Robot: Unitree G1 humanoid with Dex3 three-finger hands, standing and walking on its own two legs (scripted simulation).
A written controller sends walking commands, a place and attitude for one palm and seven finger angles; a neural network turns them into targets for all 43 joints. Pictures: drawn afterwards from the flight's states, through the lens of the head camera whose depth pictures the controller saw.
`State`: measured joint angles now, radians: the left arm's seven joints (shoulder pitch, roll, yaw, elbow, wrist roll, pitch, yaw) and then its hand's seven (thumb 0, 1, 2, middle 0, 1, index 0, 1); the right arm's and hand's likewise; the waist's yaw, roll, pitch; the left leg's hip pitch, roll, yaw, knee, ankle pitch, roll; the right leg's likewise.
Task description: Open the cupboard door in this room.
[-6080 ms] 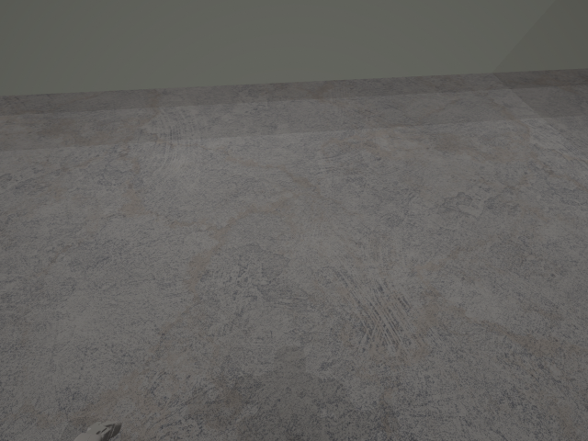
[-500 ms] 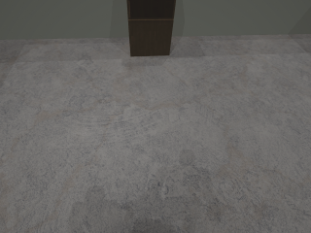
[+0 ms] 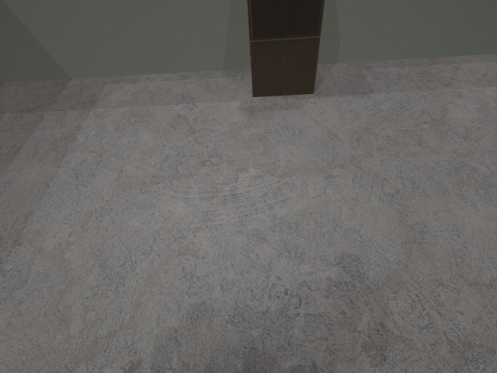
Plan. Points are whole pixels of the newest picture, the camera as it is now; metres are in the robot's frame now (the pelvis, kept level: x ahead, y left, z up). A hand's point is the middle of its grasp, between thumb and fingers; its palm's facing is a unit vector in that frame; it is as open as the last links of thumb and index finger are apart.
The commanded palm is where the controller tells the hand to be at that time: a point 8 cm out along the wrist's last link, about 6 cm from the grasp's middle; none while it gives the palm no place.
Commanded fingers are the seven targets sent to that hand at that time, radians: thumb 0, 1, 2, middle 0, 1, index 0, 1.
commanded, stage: stand and wait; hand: left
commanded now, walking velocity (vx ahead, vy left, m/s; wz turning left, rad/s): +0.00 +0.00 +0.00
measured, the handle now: out of the picture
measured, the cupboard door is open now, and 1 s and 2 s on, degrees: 0 0 0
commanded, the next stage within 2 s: turn or walk to find it in 0.54 s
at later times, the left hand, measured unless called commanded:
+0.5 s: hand out of the picture -0.05 +0.19 -0.17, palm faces +0.12 -0.98 -0.17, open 7.4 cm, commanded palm none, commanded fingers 0.00 0.90 0.90 -0.20 -0.30 -0.20 -0.30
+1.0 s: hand out of the picture -0.04 +0.23 -0.17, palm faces +0.19 -0.95 -0.26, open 7.4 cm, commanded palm none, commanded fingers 0.00 0.90 0.90 -0.20 -0.30 -0.20 -0.30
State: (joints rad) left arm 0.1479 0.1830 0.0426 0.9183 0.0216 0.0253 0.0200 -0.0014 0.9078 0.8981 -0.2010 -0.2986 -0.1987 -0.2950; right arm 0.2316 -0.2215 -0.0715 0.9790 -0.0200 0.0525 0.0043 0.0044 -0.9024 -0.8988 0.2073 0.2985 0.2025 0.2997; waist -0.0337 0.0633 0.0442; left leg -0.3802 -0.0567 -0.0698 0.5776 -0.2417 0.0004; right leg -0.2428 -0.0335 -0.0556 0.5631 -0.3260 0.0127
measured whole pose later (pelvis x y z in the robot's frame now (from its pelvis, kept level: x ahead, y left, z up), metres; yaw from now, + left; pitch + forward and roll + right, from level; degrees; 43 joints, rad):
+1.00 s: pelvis -0.04 +0.03 +0.00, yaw +10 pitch +1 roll +0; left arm 0.21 0.20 0.05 1.02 0.03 0.03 0.02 0.00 0.91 0.90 -0.20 -0.30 -0.20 -0.30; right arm 0.25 -0.20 -0.05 1.04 -0.02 0.05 0.00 0.00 -0.91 -0.90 0.21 0.30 0.20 0.30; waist 0.00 0.02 0.06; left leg -0.35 0.00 0.03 0.76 -0.42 0.00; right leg -0.29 -0.14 -0.20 0.58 -0.28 0.03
